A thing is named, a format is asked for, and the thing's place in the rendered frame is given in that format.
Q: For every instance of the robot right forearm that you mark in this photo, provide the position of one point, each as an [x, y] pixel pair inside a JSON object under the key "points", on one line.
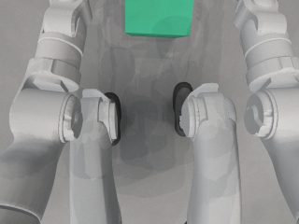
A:
{"points": [[266, 45]]}

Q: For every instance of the robot left upper arm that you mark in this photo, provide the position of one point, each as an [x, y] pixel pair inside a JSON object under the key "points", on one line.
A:
{"points": [[42, 122]]}

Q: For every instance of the robot left foot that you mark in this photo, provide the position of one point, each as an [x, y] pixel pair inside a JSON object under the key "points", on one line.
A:
{"points": [[115, 100]]}

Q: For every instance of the carton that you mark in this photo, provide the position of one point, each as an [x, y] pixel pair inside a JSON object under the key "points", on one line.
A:
{"points": [[158, 18]]}

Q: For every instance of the robot right upper arm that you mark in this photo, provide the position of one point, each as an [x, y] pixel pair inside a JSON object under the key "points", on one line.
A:
{"points": [[272, 114]]}

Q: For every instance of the robot left forearm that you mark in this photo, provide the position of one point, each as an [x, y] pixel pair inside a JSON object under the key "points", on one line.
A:
{"points": [[60, 47]]}

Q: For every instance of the right robot thigh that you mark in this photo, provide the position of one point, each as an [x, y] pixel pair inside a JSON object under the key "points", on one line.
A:
{"points": [[216, 196]]}

